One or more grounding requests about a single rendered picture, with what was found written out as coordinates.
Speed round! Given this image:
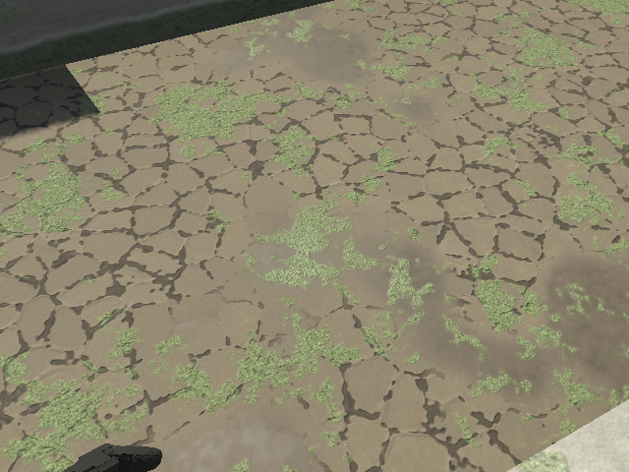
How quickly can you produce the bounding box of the robot left hand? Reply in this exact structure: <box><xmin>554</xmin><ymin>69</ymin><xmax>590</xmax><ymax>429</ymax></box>
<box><xmin>64</xmin><ymin>443</ymin><xmax>162</xmax><ymax>472</ymax></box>

